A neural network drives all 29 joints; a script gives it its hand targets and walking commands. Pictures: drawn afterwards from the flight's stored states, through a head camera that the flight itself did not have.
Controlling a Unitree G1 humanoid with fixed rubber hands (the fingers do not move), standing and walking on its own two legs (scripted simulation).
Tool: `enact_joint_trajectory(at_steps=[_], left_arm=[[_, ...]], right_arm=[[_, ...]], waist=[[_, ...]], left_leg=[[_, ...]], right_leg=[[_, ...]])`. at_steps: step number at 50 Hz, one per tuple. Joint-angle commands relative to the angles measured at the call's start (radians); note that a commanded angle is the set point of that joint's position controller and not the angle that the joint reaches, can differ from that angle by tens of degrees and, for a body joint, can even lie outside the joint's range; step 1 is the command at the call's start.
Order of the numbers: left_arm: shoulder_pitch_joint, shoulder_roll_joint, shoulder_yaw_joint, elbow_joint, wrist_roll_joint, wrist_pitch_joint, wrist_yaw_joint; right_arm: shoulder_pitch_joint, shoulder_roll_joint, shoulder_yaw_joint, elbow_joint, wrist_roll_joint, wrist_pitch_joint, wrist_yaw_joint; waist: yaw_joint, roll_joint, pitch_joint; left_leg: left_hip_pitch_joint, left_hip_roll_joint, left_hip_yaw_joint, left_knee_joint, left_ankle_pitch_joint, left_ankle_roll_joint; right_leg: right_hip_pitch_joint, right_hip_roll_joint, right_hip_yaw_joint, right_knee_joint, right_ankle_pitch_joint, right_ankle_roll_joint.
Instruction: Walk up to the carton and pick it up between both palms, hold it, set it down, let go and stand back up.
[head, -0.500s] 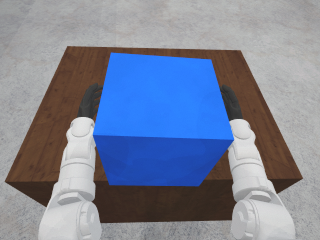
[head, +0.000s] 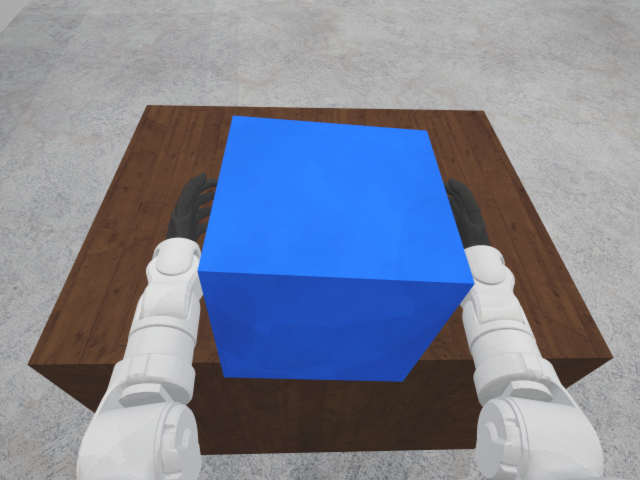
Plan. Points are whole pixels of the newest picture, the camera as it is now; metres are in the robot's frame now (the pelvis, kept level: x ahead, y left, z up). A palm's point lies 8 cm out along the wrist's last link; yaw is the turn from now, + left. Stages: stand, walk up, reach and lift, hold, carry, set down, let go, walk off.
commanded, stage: reach and lift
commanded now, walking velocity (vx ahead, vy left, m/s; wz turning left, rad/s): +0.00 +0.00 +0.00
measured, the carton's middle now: (323, 256) +0.41 -0.01 +0.02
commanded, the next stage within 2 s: none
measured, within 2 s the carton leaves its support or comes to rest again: neither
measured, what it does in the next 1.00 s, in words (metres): stands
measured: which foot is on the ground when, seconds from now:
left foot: down 0.00-1.00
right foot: down 0.00-1.00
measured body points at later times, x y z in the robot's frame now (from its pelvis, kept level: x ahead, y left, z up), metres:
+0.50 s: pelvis -0.02 -0.01 +0.00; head -0.03 +0.01 +0.45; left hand +0.39 +0.17 +0.13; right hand +0.37 -0.20 +0.13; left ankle -0.01 +0.12 -0.75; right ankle +0.00 -0.13 -0.75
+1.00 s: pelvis -0.01 +0.00 +0.00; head -0.02 +0.03 +0.45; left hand +0.39 +0.17 +0.18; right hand +0.37 -0.20 +0.17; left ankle -0.01 +0.12 -0.75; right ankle +0.00 -0.13 -0.75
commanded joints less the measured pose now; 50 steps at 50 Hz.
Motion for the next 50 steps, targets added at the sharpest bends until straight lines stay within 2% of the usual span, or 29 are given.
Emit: enact_joint_trajectory(at_steps=[1, 5, 9, 14, 17, 23, 30, 33, 39, 42, 45, 50], left_arm=[[-0.574, -0.462, -0.326, -0.143, -0.053, -0.055, -0.114], [-0.575, -0.458, -0.325, -0.147, -0.069, -0.052, -0.118], [-0.560, -0.445, -0.314, -0.143, -0.067, -0.049, -0.134], [-0.557, -0.422, -0.311, -0.151, -0.081, -0.024, -0.147], [-0.555, -0.404, -0.317, -0.198, -0.078, 0.001, -0.151], [-0.553, -0.382, -0.337, -0.281, -0.086, 0.077, -0.155], [-0.559, -0.361, -0.388, -0.416, -0.112, 0.199, -0.145], [-0.538, -0.364, -0.400, -0.471, -0.121, 0.257, -0.146], [-0.494, -0.355, -0.429, -0.580, -0.132, 0.359, -0.154], [-0.478, -0.346, -0.425, -0.645, -0.132, 0.394, -0.160], [-0.465, -0.343, -0.429, -0.689, -0.124, 0.435, -0.166], [-0.471, -0.325, -0.415, -0.744, -0.114, 0.494, -0.172]], right_arm=[[-0.550, 0.417, 0.308, -0.143, 0.011, -0.058, 0.086], [-0.569, 0.425, 0.346, -0.177, 0.039, -0.071, 0.070], [-0.559, 0.425, 0.385, -0.186, 0.067, -0.078, 0.046], [-0.578, 0.418, 0.396, -0.216, 0.093, -0.072, 0.028], [-0.573, 0.404, 0.395, -0.228, 0.110, -0.061, 0.025], [-0.574, 0.375, 0.382, -0.275, 0.112, -0.010, 0.022], [-0.614, 0.342, 0.378, -0.353, 0.153, 0.068, 0.017], [-0.611, 0.326, 0.386, -0.383, 0.175, 0.109, 0.011], [-0.606, 0.299, 0.438, -0.482, 0.258, 0.189, -0.018], [-0.595, 0.287, 0.458, -0.538, 0.297, 0.228, -0.036], [-0.579, 0.275, 0.472, -0.565, 0.329, 0.268, -0.052], [-0.602, 0.248, 0.470, -0.622, 0.362, 0.325, -0.063]], waist=[[-0.014, 0.027, -0.512], [-0.006, -0.015, -0.532], [0.000, -0.022, -0.486], [-0.002, -0.036, -0.439], [0.003, -0.018, -0.417], [-0.008, -0.015, -0.363], [-0.019, 0.026, -0.369], [-0.031, 0.021, -0.370], [-0.054, 0.021, -0.396], [-0.058, 0.013, -0.387], [-0.070, 0.013, -0.374], [-0.069, 0.017, -0.345]], left_leg=[[0.129, -0.029, 0.002, 0.032, 0.415, -0.065], [0.091, -0.033, 0.002, 0.022, 0.395, -0.043], [0.045, -0.040, 0.004, -0.001, 0.358, -0.023], [0.054, -0.039, 0.004, -0.022, 0.275, -0.021], [0.073, -0.038, 0.014, -0.034, 0.230, -0.023], [0.081, -0.040, 0.025, -0.054, 0.138, -0.025], [0.097, -0.038, 0.035, -0.033, 0.125, -0.034], [0.121, -0.040, 0.031, -0.016, 0.148, -0.039], [0.164, -0.043, 0.014, 0.024, 0.284, -0.046], [0.159, -0.047, 0.014, 0.028, 0.309, -0.042], [0.164, -0.052, 0.016, 0.021, 0.321, -0.040], [0.175, -0.052, 0.016, 0.020, 0.294, -0.036]], right_leg=[[0.238, 0.060, 0.031, 0.090, 0.283, -0.014], [0.304, 0.054, 0.035, 0.105, 0.335, -0.001], [0.360, 0.044, 0.044, 0.116, 0.366, 0.014], [0.338, 0.037, 0.042, 0.104, 0.285, 0.016], [0.304, 0.036, 0.036, 0.092, 0.204, 0.016], [0.268, 0.039, 0.021, 0.062, 0.063, 0.004], [0.244, 0.051, 0.009, 0.053, -0.001, -0.014], [0.236, 0.054, 0.010, 0.054, 0.012, -0.019], [0.294, 0.065, 0.018, 0.069, 0.147, -0.026], [0.320, 0.067, 0.024, 0.073, 0.192, -0.029], [0.336, 0.068, 0.026, 0.075, 0.219, -0.032], [0.316, 0.067, 0.022, 0.078, 0.202, -0.031]])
